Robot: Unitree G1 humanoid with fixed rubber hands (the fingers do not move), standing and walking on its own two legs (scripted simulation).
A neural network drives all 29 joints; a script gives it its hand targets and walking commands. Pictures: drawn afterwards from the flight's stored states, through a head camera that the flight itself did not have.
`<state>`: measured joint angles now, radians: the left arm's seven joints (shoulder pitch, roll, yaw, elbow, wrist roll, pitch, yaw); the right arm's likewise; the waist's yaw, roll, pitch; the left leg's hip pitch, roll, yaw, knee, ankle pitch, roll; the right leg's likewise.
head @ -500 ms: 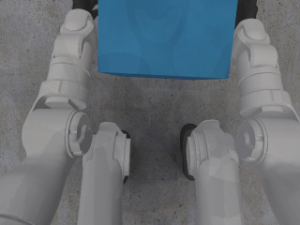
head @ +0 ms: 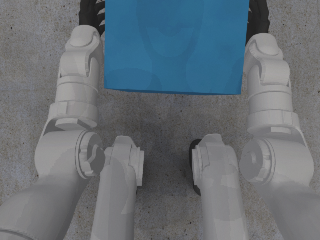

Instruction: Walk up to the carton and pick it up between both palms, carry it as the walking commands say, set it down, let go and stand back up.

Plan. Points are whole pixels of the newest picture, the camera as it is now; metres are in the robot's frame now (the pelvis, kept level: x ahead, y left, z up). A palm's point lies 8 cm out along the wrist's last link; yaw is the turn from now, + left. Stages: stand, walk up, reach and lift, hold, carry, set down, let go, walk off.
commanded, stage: reach and lift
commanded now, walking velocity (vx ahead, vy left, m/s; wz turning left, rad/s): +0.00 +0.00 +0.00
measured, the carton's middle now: (171, 40) +0.54 -0.03 -0.18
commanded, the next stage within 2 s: none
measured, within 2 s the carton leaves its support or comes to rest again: neither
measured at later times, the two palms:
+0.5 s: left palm (73, 20) +0.52 +0.14 -0.03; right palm (278, 31) +0.50 -0.19 -0.03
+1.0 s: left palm (42, 8) +0.51 +0.14 +0.05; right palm (314, 21) +0.48 -0.19 +0.04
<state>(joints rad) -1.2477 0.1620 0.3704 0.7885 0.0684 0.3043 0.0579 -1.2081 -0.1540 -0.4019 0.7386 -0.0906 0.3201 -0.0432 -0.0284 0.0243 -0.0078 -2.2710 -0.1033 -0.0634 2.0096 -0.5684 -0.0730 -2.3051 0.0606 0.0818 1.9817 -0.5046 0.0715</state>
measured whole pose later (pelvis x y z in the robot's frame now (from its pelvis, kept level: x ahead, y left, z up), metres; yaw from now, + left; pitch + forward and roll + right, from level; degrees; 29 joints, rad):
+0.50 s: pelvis +0.00 +0.00 +0.05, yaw +0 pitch +48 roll +1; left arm -1.17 0.11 0.42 0.76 0.13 0.35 0.03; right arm -1.12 -0.10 -0.46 0.70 -0.15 0.37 -0.02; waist -0.03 0.02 -0.13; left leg -2.14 -0.11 -0.08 1.83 -0.52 -0.07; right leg -2.17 0.08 0.09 1.80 -0.46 0.08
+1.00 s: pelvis +0.01 +0.00 +0.11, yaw -1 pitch +46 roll +0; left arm -1.02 0.06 0.43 0.71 0.16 0.37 0.01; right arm -0.97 -0.05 -0.46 0.66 -0.17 0.38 0.00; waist -0.02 0.02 -0.22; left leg -1.94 -0.11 -0.10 1.65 -0.51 -0.06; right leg -1.96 0.08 0.10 1.62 -0.46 0.07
